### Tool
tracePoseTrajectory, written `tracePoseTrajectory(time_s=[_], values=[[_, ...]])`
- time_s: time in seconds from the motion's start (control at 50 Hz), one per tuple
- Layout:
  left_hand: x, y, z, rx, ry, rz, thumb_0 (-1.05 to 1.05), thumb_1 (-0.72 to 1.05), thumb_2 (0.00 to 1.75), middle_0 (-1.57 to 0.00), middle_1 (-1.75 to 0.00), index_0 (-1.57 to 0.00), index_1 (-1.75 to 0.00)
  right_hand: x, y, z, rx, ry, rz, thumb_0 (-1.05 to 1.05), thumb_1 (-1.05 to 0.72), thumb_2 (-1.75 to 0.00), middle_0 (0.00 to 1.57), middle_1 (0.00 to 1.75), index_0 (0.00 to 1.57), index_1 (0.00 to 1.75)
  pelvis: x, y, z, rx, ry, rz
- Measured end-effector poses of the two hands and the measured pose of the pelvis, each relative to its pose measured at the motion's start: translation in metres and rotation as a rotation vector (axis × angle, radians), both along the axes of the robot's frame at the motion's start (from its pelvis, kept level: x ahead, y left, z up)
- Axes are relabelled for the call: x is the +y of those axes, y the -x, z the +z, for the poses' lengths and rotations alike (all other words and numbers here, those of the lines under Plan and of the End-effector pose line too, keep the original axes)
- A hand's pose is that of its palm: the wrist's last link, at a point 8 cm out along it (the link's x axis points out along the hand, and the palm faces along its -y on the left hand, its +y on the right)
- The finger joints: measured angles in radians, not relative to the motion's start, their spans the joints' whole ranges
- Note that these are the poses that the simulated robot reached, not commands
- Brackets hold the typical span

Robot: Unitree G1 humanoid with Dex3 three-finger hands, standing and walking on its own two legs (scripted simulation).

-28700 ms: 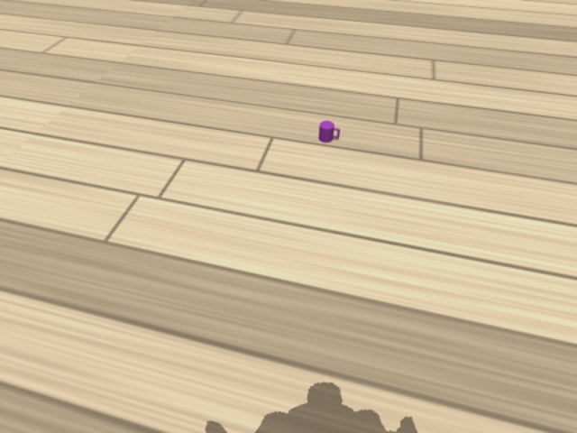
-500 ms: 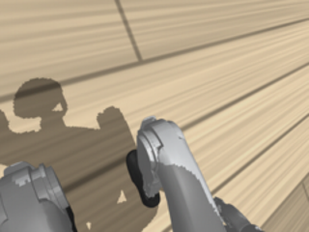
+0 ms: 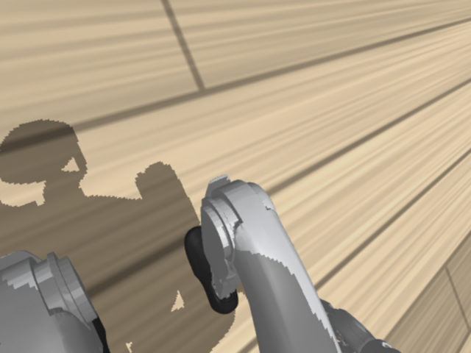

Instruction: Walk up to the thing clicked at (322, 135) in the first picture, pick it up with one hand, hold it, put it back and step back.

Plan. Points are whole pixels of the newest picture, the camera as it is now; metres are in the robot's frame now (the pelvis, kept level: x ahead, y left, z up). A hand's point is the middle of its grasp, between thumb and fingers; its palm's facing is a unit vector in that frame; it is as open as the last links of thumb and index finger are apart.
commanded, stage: open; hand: left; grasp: from above
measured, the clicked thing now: out of the picture +0.49 +0.33 -0.26
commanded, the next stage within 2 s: withdraw in 0.92 s
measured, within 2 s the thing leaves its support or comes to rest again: neither
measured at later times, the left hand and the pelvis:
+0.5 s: hand out of the picture +0.48 +0.34 -0.23, palm faces -0.42 -0.12 -0.90, open 12.8 cm; pelvis +0.00 +0.00 +0.00, yaw -1 degrees
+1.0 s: hand out of the picture +0.47 +0.34 -0.23, palm faces -0.44 -0.13 -0.89, open 13.4 cm; pelvis +0.00 +0.00 +0.00, yaw -1 degrees
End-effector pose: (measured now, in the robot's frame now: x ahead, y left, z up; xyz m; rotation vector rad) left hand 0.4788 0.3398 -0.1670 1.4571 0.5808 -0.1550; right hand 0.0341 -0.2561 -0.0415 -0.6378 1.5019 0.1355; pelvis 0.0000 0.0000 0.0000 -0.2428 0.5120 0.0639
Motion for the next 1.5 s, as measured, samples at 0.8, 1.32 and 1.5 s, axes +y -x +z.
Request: tracePoseTrajectory(time_s=[0.8,1.32,1.5], values=[[0.001,-0.003,-0.009,0.003,-0.003,0.013,0.00,-0.47,1.03,-0.09,-1.12,-0.11,-1.10,0.001,-0.004,0.005,0.004,-0.009,0.025,0.00,-0.90,-0.90,0.21,0.31,0.20,0.30,0.000,0.000,0.001,0.003,0.010,-0.003],[0.014,-0.020,0.048,-0.133,-0.055,0.010,0.00,-0.53,1.00,-0.08,-1.03,-0.09,-1.03,-0.001,-0.015,0.002,-0.036,-0.031,-0.018,0.00,-0.91,-0.91,0.21,0.30,0.20,0.30,0.000,-0.003,0.007,0.046,0.003,0.006],[0.029,-0.015,0.138,-0.085,-0.084,0.040,0.00,-0.53,1.01,-0.09,-1.00,-0.09,-1.01,-0.001,-0.044,0.002,-0.105,-0.068,-0.097,0.00,-0.91,-0.91,0.21,0.30,0.20,0.30,0.000,-0.001,0.035,0.093,-0.030,0.045]])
